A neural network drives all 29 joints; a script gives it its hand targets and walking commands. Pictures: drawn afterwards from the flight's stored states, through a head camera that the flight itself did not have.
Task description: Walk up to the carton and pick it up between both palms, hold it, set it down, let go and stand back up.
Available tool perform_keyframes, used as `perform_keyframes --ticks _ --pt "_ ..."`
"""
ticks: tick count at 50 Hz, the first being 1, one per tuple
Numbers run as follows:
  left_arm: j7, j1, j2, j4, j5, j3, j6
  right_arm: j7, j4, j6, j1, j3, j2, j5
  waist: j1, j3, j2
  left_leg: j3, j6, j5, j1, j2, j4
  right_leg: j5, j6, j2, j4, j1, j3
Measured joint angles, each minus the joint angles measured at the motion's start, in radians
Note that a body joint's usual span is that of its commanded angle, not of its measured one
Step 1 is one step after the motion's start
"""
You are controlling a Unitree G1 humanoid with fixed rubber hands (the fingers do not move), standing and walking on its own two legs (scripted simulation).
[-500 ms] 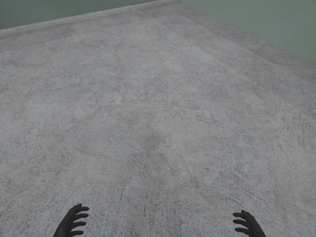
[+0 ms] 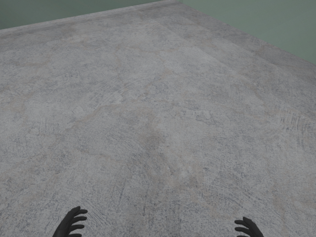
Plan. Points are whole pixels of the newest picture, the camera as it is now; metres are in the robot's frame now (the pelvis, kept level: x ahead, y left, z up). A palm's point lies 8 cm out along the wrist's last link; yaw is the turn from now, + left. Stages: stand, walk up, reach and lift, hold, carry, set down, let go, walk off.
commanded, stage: stand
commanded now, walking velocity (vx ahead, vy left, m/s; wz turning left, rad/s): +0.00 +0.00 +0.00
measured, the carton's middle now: out of the picture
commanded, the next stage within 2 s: walk up in 0.04 s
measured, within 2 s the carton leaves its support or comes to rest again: neither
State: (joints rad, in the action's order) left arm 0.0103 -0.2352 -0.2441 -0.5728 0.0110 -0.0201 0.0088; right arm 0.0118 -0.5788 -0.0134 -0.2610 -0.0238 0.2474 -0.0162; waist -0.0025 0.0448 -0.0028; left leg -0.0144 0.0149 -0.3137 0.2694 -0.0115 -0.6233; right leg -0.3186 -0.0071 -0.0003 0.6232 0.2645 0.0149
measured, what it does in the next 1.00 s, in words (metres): steps to the left, turning left: left foot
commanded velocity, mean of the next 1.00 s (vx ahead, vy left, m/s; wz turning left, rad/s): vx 0.00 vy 0.00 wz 0.00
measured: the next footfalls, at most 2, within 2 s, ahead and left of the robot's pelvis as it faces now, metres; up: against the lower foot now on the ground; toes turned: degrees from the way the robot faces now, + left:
left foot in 0.58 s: +0.10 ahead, +0.28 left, +0.00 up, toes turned +30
right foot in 1.06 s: +0.35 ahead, +0.24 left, +0.00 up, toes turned +43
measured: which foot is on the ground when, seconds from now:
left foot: down 0.00-0.24, up 0.26-0.56, down 0.58-1.00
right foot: down 0.00-0.60, up 0.62-1.00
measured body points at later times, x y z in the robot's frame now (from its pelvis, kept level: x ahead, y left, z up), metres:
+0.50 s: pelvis +0.02 +0.05 +0.00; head +0.01 +0.07 +0.45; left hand +0.03 +0.37 -0.11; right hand +0.23 -0.18 -0.08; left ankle +0.07 +0.23 -0.69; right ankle +0.01 -0.12 -0.73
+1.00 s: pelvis +0.14 +0.21 +0.00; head +0.12 +0.21 +0.45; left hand +0.09 +0.51 -0.09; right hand +0.36 +0.01 -0.10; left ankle +0.07 +0.26 -0.73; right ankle +0.31 +0.19 -0.69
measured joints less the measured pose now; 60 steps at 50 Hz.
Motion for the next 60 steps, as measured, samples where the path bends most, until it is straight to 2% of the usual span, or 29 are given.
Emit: perform_keyframes --ticks 11,13,15,17,19,22,26,29,30,31,32,34,36,38,44,48,51,53,54,56,58,60 --pt "0.001 -0.007 -0.005 -0.007 -0.001 0.003 0.001 0.000 -0.007 -0.001 -0.003 0.002 0.002 0.000 0.002 -0.002 0.002 -0.004 0.001 0.011 0.001 0.001 0.011 0.011 0.000 -0.001 -0.013 -0.002 0.004" --pt "-0.003 -0.001 -0.004 -0.021 0.019 -0.003 0.009 0.019 -0.003 0.007 -0.014 -0.001 0.010 -0.012 -0.018 -0.011 -0.007 -0.031 -0.011 -0.002 0.030 0.008 -0.021 0.006 -0.004 -0.007 -0.014 -0.001 0.033" --pt "-0.020 0.017 -0.012 -0.047 0.050 -0.014 0.022 0.051 -0.002 0.034 -0.040 -0.007 0.021 -0.045 -0.041 -0.026 -0.008 -0.015 -0.013 -0.074 0.115 0.003 -0.166 -0.011 -0.014 -0.035 -0.017 -0.010 0.101" --pt "-0.040 0.025 -0.023 -0.071 0.068 -0.028 0.042 0.077 -0.004 0.057 -0.053 -0.014 0.037 -0.074 -0.033 -0.032 -0.004 0.021 -0.001 -0.097 0.195 -0.025 -0.305 -0.021 -0.019 -0.063 -0.025 -0.028 0.152" --pt "-0.053 0.021 -0.034 -0.098 0.079 -0.040 0.061 0.098 -0.010 0.068 -0.046 -0.030 0.057 -0.081 -0.019 -0.023 -0.010 0.027 0.009 -0.080 0.249 -0.064 -0.372 -0.021 -0.009 -0.085 -0.043 -0.062 0.197" --pt "-0.059 0.008 -0.061 -0.132 0.084 -0.057 0.072 0.127 -0.027 0.076 -0.026 -0.061 0.075 -0.069 -0.006 -0.004 -0.016 0.014 0.009 -0.045 0.287 -0.120 -0.353 -0.029 0.017 -0.116 -0.070 -0.131 0.267" --pt "-0.060 -0.021 -0.106 -0.160 0.082 -0.084 0.068 0.150 -0.046 0.070 0.006 -0.077 0.070 -0.047 0.013 -0.002 -0.002 0.013 -0.015 0.020 0.266 -0.171 -0.225 -0.066 0.039 -0.162 -0.070 -0.211 0.342" --pt "-0.057 -0.054 -0.132 -0.174 0.083 -0.102 0.052 0.149 -0.051 0.047 0.014 -0.076 0.061 -0.032 0.024 -0.030 0.027 0.047 -0.041 0.031 0.190 -0.164 -0.133 -0.132 0.023 -0.214 -0.009 -0.236 0.363" --pt "-0.053 -0.061 -0.145 -0.181 0.082 -0.106 0.044 0.140 -0.058 0.035 0.022 -0.075 0.050 -0.028 0.019 -0.031 0.058 0.061 -0.030 0.044 0.183 -0.134 -0.144 -0.164 -0.001 -0.251 0.045 -0.229 0.345" --pt "-0.045 -0.066 -0.156 -0.185 0.078 -0.109 0.033 0.127 -0.063 0.023 0.030 -0.070 0.039 -0.025 0.011 -0.024 0.094 0.075 -0.025 0.032 0.178 -0.097 -0.171 -0.188 -0.026 -0.280 0.136 -0.200 0.288" --pt "-0.034 -0.068 -0.158 -0.182 0.068 -0.109 0.022 0.113 -0.064 0.014 0.032 -0.062 0.034 -0.020 -0.002 -0.021 0.113 0.078 -0.026 0.013 0.181 -0.070 -0.196 -0.235 -0.033 -0.268 0.260 -0.145 0.208" --pt "-0.014 -0.060 -0.149 -0.161 0.039 -0.099 0.010 0.088 -0.078 0.014 0.021 -0.046 0.027 -0.002 -0.030 -0.020 0.129 0.062 -0.044 0.007 0.173 -0.029 -0.186 -0.295 -0.034 -0.182 0.474 -0.016 0.073" --pt "-0.003 -0.034 -0.128 -0.138 0.018 -0.081 0.021 0.065 -0.090 0.022 -0.009 -0.033 0.027 0.000 -0.046 -0.009 0.139 0.046 -0.059 0.026 0.133 0.010 -0.123 -0.265 -0.036 -0.124 0.577 0.099 0.028" --pt "0.006 -0.012 -0.100 -0.114 0.010 -0.063 0.036 0.051 -0.092 0.029 -0.050 -0.029 0.037 -0.013 -0.058 -0.001 0.133 0.026 -0.074 0.045 0.086 0.041 -0.049 -0.213 -0.033 -0.098 0.551 0.186 0.030" --pt "0.013 -0.007 -0.051 -0.078 0.013 -0.038 0.038 0.056 -0.101 0.030 -0.132 -0.034 0.060 -0.038 -0.090 -0.023 0.084 -0.047 -0.096 0.068 -0.017 0.111 0.085 -0.050 -0.010 -0.067 0.293 0.309 0.010" --pt "0.006 -0.019 -0.055 -0.075 0.023 -0.047 0.031 0.062 -0.119 0.022 -0.151 -0.035 0.056 -0.037 -0.087 -0.055 0.063 -0.094 -0.097 0.029 -0.066 0.149 0.097 0.051 0.011 -0.055 0.205 0.309 -0.003" --pt "-0.002 -0.037 -0.059 -0.059 0.025 -0.056 0.031 0.062 -0.121 0.020 -0.159 -0.036 0.055 -0.036 -0.079 -0.090 0.052 -0.129 -0.094 -0.028 -0.087 0.170 0.068 0.062 0.010 -0.039 0.136 0.262 -0.001" --pt "-0.010 -0.052 -0.060 -0.037 0.028 -0.059 0.041 0.062 -0.114 0.021 -0.163 -0.036 0.058 -0.032 -0.063 -0.108 0.042 -0.153 -0.088 -0.089 -0.087 0.181 0.009 0.063 -0.004 -0.025 0.040 0.190 -0.002" --pt "-0.017 -0.057 -0.055 -0.030 0.034 -0.058 0.050 0.062 -0.111 0.021 -0.160 -0.038 0.064 -0.032 -0.046 -0.108 0.022 -0.164 -0.081 -0.133 -0.075 0.174 -0.051 0.120 -0.013 -0.011 0.017 0.170 0.008" --pt "-0.036 -0.058 -0.045 -0.026 0.058 -0.041 0.062 0.060 -0.106 0.026 -0.146 -0.042 0.069 -0.043 -0.032 -0.102 -0.032 -0.171 -0.043 -0.172 0.010 0.146 -0.258 0.079 -0.026 -0.002 0.065 0.157 0.076" --pt "-0.058 -0.066 -0.045 -0.034 0.069 -0.032 0.067 0.061 -0.091 0.038 -0.128 -0.034 0.071 -0.061 -0.018 -0.094 -0.043 -0.102 -0.008 -0.143 0.126 0.114 -0.463 0.016 -0.034 -0.026 0.071 0.117 0.128" --pt "-0.067 -0.093 -0.039 -0.052 0.067 -0.030 0.081 0.068 -0.076 0.044 -0.094 -0.033 0.088 -0.070 0.006 -0.074 -0.054 -0.041 0.012 -0.066 0.221 0.065 -0.574 -0.001 -0.027 -0.044 0.033 0.054 0.159"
